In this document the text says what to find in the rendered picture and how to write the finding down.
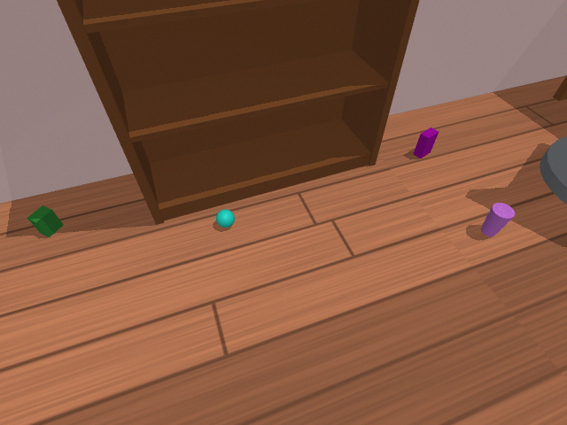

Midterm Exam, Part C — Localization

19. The bookshelf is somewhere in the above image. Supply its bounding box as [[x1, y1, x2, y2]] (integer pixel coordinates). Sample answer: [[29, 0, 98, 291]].
[[57, 0, 419, 225]]

